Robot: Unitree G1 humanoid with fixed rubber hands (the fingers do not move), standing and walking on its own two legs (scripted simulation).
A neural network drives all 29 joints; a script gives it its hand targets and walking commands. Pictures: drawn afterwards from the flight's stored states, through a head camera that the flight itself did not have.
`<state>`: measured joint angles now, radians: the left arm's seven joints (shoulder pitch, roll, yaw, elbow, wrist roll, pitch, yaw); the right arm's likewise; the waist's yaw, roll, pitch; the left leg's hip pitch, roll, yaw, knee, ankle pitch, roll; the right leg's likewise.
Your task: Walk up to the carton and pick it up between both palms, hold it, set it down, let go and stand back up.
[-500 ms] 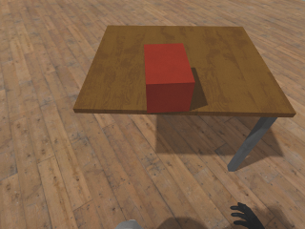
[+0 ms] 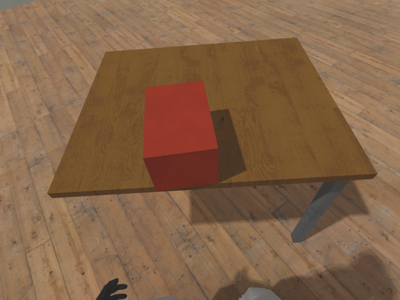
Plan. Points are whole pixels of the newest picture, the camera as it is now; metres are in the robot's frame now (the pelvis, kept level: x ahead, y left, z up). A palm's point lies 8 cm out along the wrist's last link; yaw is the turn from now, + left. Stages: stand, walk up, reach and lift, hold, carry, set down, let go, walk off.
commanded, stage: walk up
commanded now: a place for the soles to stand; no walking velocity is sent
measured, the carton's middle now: (180, 133) +0.54 +0.06 -0.03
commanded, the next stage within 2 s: none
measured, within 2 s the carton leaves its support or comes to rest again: neither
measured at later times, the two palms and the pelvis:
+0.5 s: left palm out of the picture +0.10 +0.27 -0.11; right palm (329, 297) +0.13 -0.23 -0.11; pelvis +0.03 +0.01 +0.01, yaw +3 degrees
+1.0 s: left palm out of the picture +0.06 +0.30 -0.11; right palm out of the picture +0.11 -0.24 -0.11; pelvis +0.04 +0.02 +0.01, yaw +9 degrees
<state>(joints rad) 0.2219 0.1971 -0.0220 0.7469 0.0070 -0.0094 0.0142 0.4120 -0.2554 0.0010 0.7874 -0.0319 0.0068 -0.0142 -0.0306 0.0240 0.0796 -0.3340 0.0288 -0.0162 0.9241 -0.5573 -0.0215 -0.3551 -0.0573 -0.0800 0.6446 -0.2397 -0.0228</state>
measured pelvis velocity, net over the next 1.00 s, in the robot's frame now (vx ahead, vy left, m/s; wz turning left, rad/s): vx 0.04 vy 0.02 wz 0.15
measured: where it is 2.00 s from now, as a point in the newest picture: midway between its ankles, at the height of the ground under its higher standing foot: outside the picture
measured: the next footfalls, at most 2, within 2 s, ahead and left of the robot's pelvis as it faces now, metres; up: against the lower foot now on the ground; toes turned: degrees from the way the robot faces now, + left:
left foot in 0.14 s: +0.07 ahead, +0.14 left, +0.00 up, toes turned +8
